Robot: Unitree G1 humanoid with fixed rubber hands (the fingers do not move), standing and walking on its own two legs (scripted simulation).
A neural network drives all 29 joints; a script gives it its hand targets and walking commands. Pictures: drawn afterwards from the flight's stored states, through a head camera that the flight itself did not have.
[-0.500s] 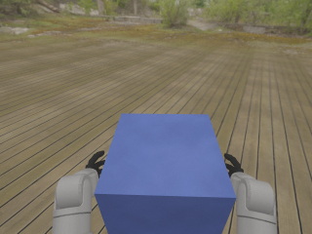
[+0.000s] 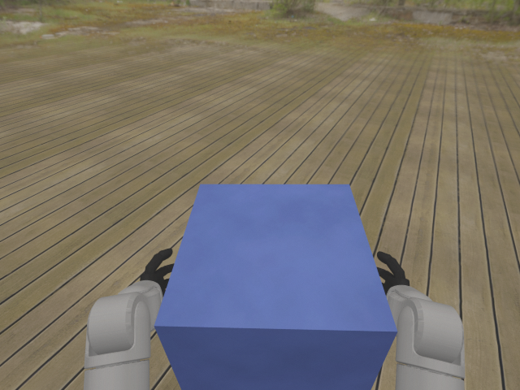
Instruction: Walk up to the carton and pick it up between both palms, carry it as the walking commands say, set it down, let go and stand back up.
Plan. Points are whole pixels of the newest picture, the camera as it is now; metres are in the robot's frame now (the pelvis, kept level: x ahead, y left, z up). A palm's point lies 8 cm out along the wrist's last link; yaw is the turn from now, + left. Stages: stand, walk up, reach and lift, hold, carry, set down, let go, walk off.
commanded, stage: carry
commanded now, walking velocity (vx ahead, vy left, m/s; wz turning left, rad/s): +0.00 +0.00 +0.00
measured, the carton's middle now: (273, 295) +0.28 -0.01 +0.05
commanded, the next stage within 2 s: none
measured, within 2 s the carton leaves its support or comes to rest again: neither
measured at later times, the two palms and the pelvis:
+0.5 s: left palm (160, 291) +0.25 +0.16 +0.09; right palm (394, 296) +0.25 -0.18 +0.09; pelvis +0.01 +0.00 +0.00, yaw +0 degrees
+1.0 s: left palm (165, 286) +0.26 +0.16 +0.09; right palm (392, 292) +0.27 -0.19 +0.09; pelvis +0.01 -0.01 +0.00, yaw +0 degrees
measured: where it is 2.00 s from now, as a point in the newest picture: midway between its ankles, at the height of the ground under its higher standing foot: outside the picture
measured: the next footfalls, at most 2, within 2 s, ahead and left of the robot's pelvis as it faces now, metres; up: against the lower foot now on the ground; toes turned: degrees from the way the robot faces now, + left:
none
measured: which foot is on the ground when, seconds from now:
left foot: down 0.00-1.00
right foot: down 0.00-1.00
